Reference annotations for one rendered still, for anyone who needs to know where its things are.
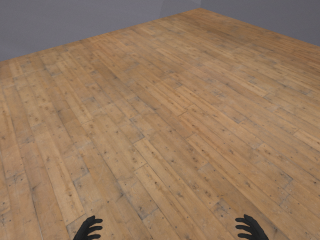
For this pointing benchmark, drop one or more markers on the right robot hand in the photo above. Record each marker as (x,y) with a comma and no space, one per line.
(253,228)

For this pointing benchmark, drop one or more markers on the left robot hand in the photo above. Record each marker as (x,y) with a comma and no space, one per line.
(85,229)

